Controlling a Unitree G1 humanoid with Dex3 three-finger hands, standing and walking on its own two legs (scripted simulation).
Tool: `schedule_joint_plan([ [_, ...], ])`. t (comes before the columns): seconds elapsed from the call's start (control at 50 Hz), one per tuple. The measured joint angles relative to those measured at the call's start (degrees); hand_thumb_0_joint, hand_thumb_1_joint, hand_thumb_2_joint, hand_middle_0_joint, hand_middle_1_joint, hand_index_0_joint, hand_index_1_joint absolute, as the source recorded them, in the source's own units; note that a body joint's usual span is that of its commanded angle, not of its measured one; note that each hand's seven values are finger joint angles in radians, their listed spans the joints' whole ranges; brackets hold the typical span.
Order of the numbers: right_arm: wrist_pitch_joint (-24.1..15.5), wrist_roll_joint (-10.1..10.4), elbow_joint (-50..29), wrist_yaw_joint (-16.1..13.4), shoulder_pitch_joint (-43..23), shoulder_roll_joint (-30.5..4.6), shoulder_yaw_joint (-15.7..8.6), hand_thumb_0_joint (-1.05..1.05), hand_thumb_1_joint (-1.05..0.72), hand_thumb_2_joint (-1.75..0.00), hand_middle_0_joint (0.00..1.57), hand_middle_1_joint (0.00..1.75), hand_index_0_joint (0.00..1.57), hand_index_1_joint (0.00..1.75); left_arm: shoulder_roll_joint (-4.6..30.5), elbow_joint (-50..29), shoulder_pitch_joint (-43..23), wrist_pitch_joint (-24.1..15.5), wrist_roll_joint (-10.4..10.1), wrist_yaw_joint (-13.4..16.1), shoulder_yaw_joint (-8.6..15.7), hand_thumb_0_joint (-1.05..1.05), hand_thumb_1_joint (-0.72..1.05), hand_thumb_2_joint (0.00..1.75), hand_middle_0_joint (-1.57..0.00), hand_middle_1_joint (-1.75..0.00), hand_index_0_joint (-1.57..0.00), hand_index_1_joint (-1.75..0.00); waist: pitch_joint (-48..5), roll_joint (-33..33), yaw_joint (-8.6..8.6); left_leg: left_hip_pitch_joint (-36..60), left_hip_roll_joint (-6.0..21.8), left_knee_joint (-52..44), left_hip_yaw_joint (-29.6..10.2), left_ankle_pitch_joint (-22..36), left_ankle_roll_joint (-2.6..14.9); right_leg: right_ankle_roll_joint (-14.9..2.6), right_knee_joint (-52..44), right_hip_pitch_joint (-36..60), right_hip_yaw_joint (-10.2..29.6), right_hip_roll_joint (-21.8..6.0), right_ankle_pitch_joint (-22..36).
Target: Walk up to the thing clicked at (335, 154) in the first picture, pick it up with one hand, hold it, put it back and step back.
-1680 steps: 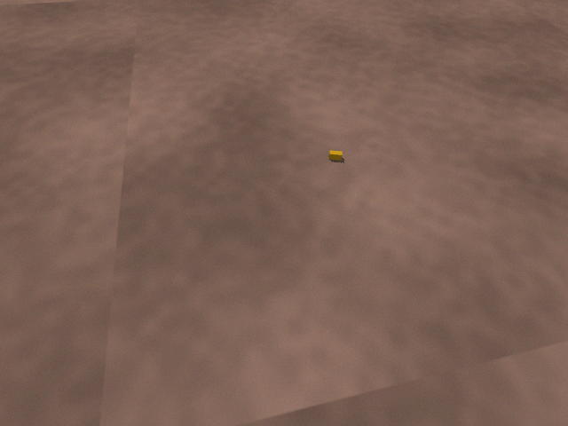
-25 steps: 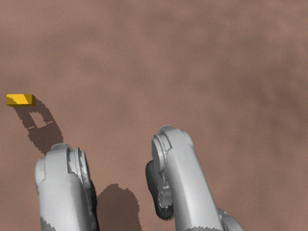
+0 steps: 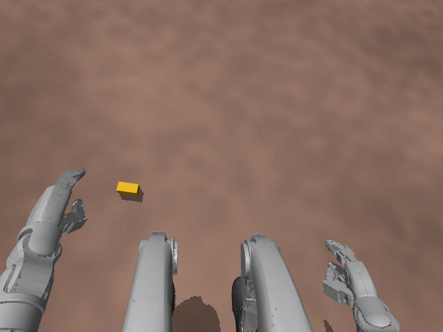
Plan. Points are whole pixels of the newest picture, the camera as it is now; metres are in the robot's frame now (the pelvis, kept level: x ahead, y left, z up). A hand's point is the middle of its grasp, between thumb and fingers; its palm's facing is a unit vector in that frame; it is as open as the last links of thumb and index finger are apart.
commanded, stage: home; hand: left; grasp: from above
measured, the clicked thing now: (128, 188) +0.50 +0.27 -0.50
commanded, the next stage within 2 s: none
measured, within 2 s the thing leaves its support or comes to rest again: neither
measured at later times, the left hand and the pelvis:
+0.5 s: hand (58, 240) +0.25 +0.20 +0.11, palm faces +0.12 -0.97 -0.21, open 7.4 cm; pelvis +0.06 +0.00 +0.17, yaw +4 degrees
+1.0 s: hand (47, 264) +0.22 +0.19 +0.15, palm faces +0.13 -0.97 -0.19, open 7.4 cm; pelvis +0.08 -0.01 +0.19, yaw +5 degrees
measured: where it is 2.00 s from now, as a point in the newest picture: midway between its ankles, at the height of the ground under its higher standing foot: (203, 327)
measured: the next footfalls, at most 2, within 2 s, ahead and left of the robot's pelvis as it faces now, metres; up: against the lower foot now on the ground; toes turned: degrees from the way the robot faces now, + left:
none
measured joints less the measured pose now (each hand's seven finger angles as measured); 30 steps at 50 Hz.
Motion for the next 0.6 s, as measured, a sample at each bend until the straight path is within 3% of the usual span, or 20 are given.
schedule_joint_plan([
  [0.14,-2.35,0.73,-1.15,-2.4,0.8,2.4,1.92,0.0,-0.9,-0.9,0.2,0.3,0.2,0.3,-4.78,-6.13,8.3,5.7,-9.07,1.99,-0.56,0.01,0.89,0.89,-0.21,-0.3,-0.21,-0.3,0.15,0.1,-0.11,12.14,-0.06,-10.19,0.16,1.62,-0.4,-0.49,-9.94,12.04,-0.16,-0.3,1.49],
  [0.34,-4.64,1.16,-0.15,-7.26,7.28,4.25,3.98,0.01,-0.9,-0.9,0.2,0.3,0.21,0.3,-10.31,-15.26,19.49,13.17,-18.22,4.08,0.18,0.01,0.9,0.89,-0.21,-0.3,-0.21,-0.3,0.32,1.14,-0.74,31.29,0.26,-26.04,0.61,3.99,-0.55,-0.77,-26.04,31.15,-0.14,-0.26,4.14],
  [0.46,-6.34,0.89,-0.55,-9.94,11.67,3.99,3.66,0.01,-0.9,-0.9,0.2,0.3,0.21,0.3,-12.68,-20.66,26.89,15.54,-20.66,3.82,-0.3,0.01,0.91,0.89,-0.21,-0.3,-0.2,-0.29,0.29,1.72,-1.2,42.52,0.51,-35.38,1.13,5.73,-0.48,-0.82,-35.71,42.37,0.16,-0.14,6.22],
  [0.6,-8.07,0.25,-1.87,-11.44,14.53,3.31,2.51,0.01,-0.9,-0.9,0.2,0.3,0.21,0.3,-14.11,-27.25,34.62,16.79,-20.62,3.18,-2.14,0.01,0.91,0.89,-0.21,-0.3,-0.2,-0.29,-0.42,2.3,-0.64,52.09,0.63,-43.04,1.73,7.26,-0.38,-0.79,-43.6,51.88,0.58,-0.12,8.02],
])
